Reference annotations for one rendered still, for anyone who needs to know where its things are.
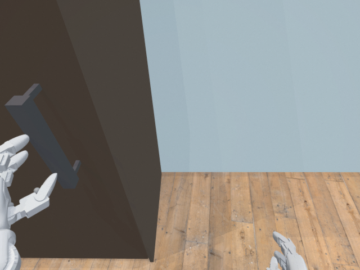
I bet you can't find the right robot hand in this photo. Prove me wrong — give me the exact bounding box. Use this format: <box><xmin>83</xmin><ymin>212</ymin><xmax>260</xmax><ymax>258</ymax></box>
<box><xmin>266</xmin><ymin>231</ymin><xmax>308</xmax><ymax>270</ymax></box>

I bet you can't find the robot left forearm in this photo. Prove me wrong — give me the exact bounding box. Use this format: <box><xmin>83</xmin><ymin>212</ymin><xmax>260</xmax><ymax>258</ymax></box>
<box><xmin>0</xmin><ymin>229</ymin><xmax>21</xmax><ymax>270</ymax></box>

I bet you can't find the left robot hand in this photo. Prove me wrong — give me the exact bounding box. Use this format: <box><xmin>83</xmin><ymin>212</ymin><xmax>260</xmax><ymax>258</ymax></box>
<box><xmin>0</xmin><ymin>134</ymin><xmax>57</xmax><ymax>230</ymax></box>

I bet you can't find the handle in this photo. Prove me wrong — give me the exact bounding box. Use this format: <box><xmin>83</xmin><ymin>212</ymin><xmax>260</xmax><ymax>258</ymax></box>
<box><xmin>4</xmin><ymin>84</ymin><xmax>81</xmax><ymax>188</ymax></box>

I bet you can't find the wardrobe door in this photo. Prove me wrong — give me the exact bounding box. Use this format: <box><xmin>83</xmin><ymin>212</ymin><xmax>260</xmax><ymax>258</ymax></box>
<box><xmin>0</xmin><ymin>0</ymin><xmax>148</xmax><ymax>259</ymax></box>

